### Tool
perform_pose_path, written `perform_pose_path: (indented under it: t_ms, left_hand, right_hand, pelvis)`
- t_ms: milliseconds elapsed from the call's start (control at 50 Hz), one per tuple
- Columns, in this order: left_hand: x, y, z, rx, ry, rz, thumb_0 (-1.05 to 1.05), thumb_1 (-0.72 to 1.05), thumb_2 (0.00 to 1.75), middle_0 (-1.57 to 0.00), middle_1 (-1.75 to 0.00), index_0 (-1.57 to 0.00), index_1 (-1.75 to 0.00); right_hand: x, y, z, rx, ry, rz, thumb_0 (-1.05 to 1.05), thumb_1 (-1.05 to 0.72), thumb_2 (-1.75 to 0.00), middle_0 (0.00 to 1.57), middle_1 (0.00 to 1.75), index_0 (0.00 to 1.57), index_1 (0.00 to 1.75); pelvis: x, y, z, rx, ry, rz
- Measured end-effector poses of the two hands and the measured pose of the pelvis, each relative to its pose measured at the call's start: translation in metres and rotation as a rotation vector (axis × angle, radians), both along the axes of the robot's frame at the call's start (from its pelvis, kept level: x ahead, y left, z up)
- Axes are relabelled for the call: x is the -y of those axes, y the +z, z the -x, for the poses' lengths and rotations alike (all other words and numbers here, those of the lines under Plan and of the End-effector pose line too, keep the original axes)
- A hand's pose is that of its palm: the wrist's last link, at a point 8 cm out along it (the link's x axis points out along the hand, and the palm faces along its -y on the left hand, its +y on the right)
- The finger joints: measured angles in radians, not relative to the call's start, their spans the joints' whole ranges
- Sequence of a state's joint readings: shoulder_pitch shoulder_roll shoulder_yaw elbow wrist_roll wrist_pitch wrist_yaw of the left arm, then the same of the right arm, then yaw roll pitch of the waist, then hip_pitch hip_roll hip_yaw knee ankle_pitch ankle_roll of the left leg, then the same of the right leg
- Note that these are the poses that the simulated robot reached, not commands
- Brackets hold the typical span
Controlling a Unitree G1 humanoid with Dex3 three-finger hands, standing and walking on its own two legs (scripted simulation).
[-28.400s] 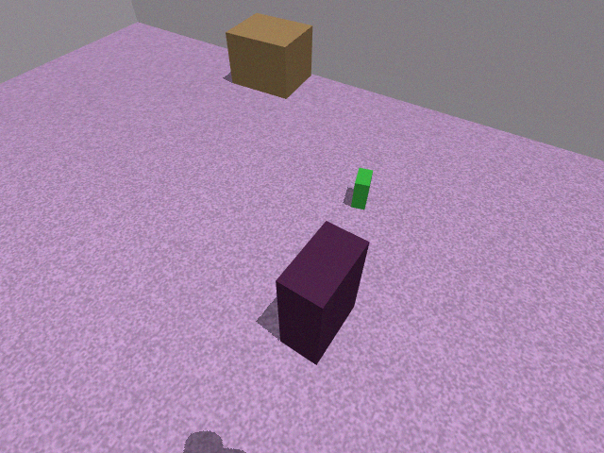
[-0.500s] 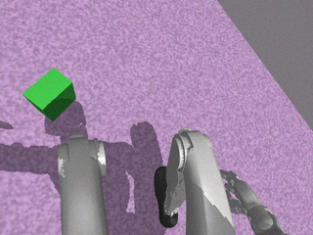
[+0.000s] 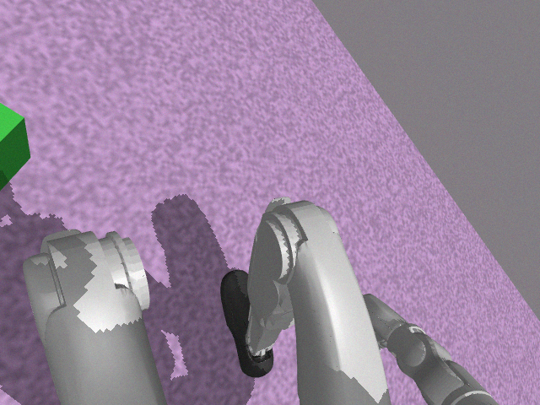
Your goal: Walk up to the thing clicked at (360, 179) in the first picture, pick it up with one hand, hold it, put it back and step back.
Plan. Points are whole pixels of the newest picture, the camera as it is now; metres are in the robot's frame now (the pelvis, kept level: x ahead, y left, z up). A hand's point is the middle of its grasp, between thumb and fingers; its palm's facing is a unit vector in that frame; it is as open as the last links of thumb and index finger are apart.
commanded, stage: close in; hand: left
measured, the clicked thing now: out of the picture +0.45 +0.28 -0.21
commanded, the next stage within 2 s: rest palm in 0.72 s
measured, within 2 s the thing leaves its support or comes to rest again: neither
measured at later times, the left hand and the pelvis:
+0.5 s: hand out of the picture +0.42 +0.28 -0.17, palm faces +0.34 -0.94 +0.02, open 17.0 cm; pelvis -0.01 +0.01 +0.00, yaw -2 degrees
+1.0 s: hand out of the picture +0.42 +0.28 -0.18, palm faces +0.37 -0.93 +0.00, open 16.7 cm; pelvis -0.01 +0.01 +0.00, yaw -3 degrees
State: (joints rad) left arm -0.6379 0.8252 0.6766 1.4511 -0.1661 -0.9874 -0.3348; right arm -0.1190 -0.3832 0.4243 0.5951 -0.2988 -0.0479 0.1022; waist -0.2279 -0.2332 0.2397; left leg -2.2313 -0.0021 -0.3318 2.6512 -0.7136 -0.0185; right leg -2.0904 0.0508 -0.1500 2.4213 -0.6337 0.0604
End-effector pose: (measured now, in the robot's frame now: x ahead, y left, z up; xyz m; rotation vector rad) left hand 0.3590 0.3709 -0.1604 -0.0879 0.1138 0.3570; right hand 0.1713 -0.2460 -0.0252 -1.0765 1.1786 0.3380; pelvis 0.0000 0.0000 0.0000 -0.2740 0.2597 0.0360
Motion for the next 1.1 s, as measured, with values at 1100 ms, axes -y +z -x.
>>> perform_pose_path:
  t_ms: [1100]
  left_hand:
    - [0.053, -0.025, -0.024, 0.026, 0.018, -0.082, -0.01, -0.38, 0.22, -0.05, -0.09, -0.02, -0.12]
  right_hand:
    - [-0.011, 0.009, 0.014, -0.106, 0.039, 0.093, 0.0, -0.93, -0.92, 0.21, 0.3, 0.21, 0.3]
  pelvis:
    - [-0.008, -0.001, 0.007, 0.061, -0.04, 0.06]
